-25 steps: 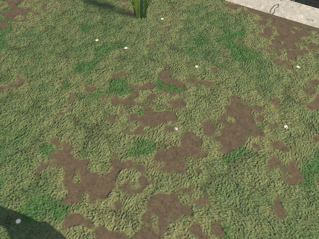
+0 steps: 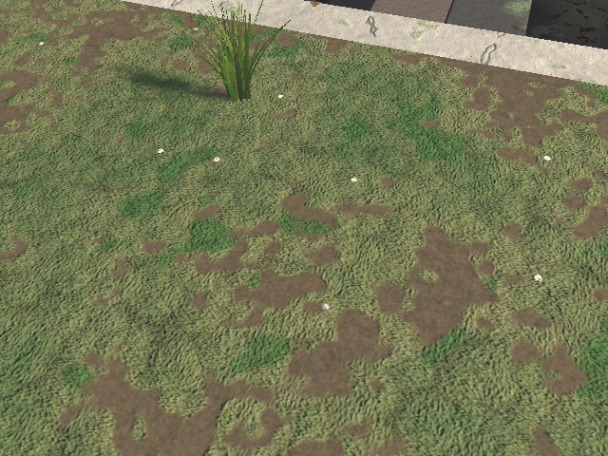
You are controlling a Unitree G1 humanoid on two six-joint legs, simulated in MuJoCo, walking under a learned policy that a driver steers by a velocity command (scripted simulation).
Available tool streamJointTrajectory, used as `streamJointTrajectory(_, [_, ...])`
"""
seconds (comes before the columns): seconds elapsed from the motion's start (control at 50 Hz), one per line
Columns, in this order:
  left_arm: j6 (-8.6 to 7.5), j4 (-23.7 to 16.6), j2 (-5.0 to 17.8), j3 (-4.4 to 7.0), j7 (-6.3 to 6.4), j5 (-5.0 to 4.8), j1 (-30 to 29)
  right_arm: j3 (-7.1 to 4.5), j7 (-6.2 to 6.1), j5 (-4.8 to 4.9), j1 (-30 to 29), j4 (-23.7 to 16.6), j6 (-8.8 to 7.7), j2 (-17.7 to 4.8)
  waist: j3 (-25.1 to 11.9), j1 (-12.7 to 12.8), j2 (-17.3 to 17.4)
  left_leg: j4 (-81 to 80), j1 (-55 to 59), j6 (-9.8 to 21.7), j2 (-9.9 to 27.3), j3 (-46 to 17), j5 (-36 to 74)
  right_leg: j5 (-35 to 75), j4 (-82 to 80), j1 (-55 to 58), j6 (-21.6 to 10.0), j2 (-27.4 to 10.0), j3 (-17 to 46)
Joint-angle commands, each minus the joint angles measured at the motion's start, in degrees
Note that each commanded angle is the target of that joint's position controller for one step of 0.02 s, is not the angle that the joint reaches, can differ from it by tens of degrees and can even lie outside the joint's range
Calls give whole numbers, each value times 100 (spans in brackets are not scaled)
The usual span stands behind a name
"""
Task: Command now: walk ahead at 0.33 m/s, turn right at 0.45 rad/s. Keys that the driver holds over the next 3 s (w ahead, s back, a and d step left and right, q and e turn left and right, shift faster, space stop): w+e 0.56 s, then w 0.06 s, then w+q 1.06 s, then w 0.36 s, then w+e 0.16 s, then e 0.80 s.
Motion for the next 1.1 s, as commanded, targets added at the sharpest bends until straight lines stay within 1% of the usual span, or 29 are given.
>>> streamJointTrajectory(0.02, [-96,-377,1081,331,-11,-3,-267,-50,7,61,-377,-483,-138,-273,97,-73,-848,-761,52,-95,-99,159,207,-977,-871,-232,-966,-967,1485])
streamJointTrajectory(0.06, [-84,-511,1060,365,-22,-16,-605,-72,-94,99,273,-280,-168,-260,44,-505,-698,-1853,1490,-74,-181,248,985,-1115,-423,-1114,-677,-674,1365])
streamJointTrajectory(0.08, [-123,-561,889,340,-11,-23,-625,-146,-182,68,718,-151,-211,-496,-68,-700,-374,-1988,2499,-43,79,-13,951,-1436,131,-1886,-458,-411,1193])
streamJointTrajectory(0.1, [-203,-716,453,223,-26,-41,-679,-261,-275,-20,1366,-88,-252,-1014,-375,-978,616,-2648,3252,142,1361,-1387,-510,-1902,1550,-2589,-209,69,524])
streamJointTrajectory(0.12, [-238,-981,257,145,-47,-64,-850,-421,-310,-75,1544,-56,-216,-1704,-325,-968,1602,-3643,3076,604,2629,-3747,-2424,-2088,2802,-3437,-112,589,-200])
streamJointTrajectory(0.14, [-218,-939,625,197,-64,69,-740,-387,-311,-90,1197,-70,-195,-1430,175,-596,984,-3595,2488,860,2714,-3755,-2532,-1557,3588,-3486,-167,-85,-82])
streamJointTrajectory(0.16, [-223,-804,725,232,-137,101,-745,-267,-273,-34,893,-158,-235,-938,527,-453,430,-3516,2131,814,2396,-3074,-1940,-1050,3750,-3436,-179,-265,-102])
streamJointTrajectory(0.18, [-224,-698,632,219,-204,84,-613,-194,-242,-19,714,-199,-287,-666,617,-336,320,-3525,2002,682,2040,-2271,-979,-646,3727,-3274,-103,-385,-188])
streamJointTrajectory(0.22, [-173,-668,544,192,-314,145,-672,-144,-241,-14,825,-124,-374,-519,445,-368,543,-3459,2117,584,1644,-1209,709,-152,4012,-3212,12,-455,-470])
streamJointTrajectory(0.3, [-93,-945,371,107,-421,106,-1248,-136,-146,27,1413,170,-441,-405,298,-455,527,-3162,2492,572,1574,-233,3200,239,4149,-3643,96,-459,-706])
streamJointTrajectory(0.36, [-105,-1221,222,-6,-496,118,-1891,-107,-136,26,1457,293,-433,-315,508,-518,512,-3236,2279,573,1454,289,3622,664,3207,-3531,148,-453,-1038])
streamJointTrajectory(0.44, [-122,-1530,101,-149,-561,121,-2522,-132,-183,42,1604,520,-430,-483,611,-580,537,-3155,2235,478,1521,766,4455,797,1730,-2703,-72,-352,-1642])
streamJointTrajectory(0.48, [-123,-1494,218,-127,-491,146,-2254,-152,-235,56,1646,631,-400,-613,348,-382,618,-2481,2460,392,1567,1039,6358,521,1417,-2000,-340,-39,-1882])
streamJointTrajectory(0.52, [-165,-1244,441,-31,-402,164,-1283,-188,-293,50,1625,682,-320,-789,-284,78,697,-983,2464,387,1667,1180,7435,224,1214,-816,-674,287,-1853])
streamJointTrajectory(0.54, [-210,-955,633,79,-330,195,-370,-189,-289,59,1534,647,-294,-822,-766,480,574,217,1907,332,1612,1270,6736,359,818,426,-882,365,-1653])
streamJointTrajectory(0.56, [-202,-758,1058,242,-208,228,376,-153,-240,16,1561,499,-301,-666,-1250,714,-14,1933,675,227,1391,1313,4160,-476,598,1771,-1159,-560,-433])
streamJointTrajectory(0.58, [-139,-980,1546,358,-138,132,31,-47,-132,92,1801,125,-319,-81,-1882,162,-1355,4085,-1565,-69,299,924,-636,-413,167,3284,-1957,-2353,2867])
streamJointTrajectory(0.6, [-50,-1010,1380,365,-80,10,225,-170,-119,65,1200,4,-362,-706,-1890,590,-390,4424,-2119,-22,299,10,-130,-133,-423,3061,-2094,-2395,3149])
streamJointTrajectory(0.62, [-65,-891,1110,289,-15,-31,-122,-127,-99,124,908,-77,-413,-577,-999,344,-215,4046,-2248,25,654,-53,485,281,-549,2282,-1920,-2223,2139])
streamJointTrajectory(0.64, [-127,-814,747,186,-5,-44,-322,-88,-94,131,1034,29,-444,-481,-376,34,48,3426,-1841,43,843,15,633,1095,-723,1262,-1678,-1996,1516])
streamJointTrajectory(0.66, [-224,-765,571,118,6,-14,-497,-77,-81,57,1081,108,-372,-392,-132,-205,151,2995,-1427,31,991,-42,606,1666,-803,657,-1455,-1696,1014])
streamJointTrajectory(0.7, [-399,-675,408,37,-15,0,-557,-52,-14,-55,1505,360,-139,-248,-75,-448,44,2631,-773,-2,1010,-3,608,2219,-1056,31,-1289,-1446,349])
streamJointTrajectory(0.74, [-521,-499,498,56,-56,-9,-360,-81,59,-24,1408,383,-40,-196,65,-460,-59,2342,-901,17,993,40,887,2376,-1275,-61,-1166,-1331,-28])
streamJointTrajectory(0.82, [-584,-277,514,40,-57,-9,17,-130,106,55,486,168,-12,-169,432,-180,-231,1559,-1751,41,853,-115,1840,2384,-1543,302,-683,-1162,-628])
streamJointTrajectory(0.92, [-640,-108,424,-54,25,-17,221,-63,149,41,-276,-12,-69,-2,504,23,-333,281,-1782,93,589,196,2680,3104,-1521,844,-376,-1183,-1211])
streamJointTrajectory(1.0, [-599,147,456,-109,154,26,592,19,199,5,-827,-237,-96,92,550,163,-322,-550,-1699,312,360,700,2345,4388,-1153,1671,-285,-1396,-1494])
streamJointTrajectory(1.06, [-539,194,730,-77,270,76,495,-42,149,-18,-259,-120,-83,-73,86,-208,-622,-732,-784,661,-159,1047,1403,6897,109,2028,-159,-1549,-1698])
streamJointTrajectory(1.08, [-493,170,834,-49,288,104,411,-104,125,-30,326,47,-103,-216,-213,-479,-674,-875,-172,818,-285,994,1186,7070,952,1926,-160,-1598,-1731])
streamJointTrajectory(1.1, [-462,109,922,-28,281,93,292,-203,93,-73,1126,289,-150,-407,-608,-865,-627,-1321,870,1022,-322,776,1272,6369,2106,1447,-160,-1565,-1821])
Next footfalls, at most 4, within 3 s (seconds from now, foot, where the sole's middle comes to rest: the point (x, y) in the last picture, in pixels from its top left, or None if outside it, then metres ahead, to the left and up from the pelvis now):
0.08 left None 0.09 0.12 -0.78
0.56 right None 0.37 -0.12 -0.78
1.12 left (371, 375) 0.70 -0.09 -0.78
1.60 right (438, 278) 0.98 -0.28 -0.78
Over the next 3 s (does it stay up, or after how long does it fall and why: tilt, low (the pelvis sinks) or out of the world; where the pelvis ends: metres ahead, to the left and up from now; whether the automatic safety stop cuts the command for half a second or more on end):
stays up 1.27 -0.08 -0.01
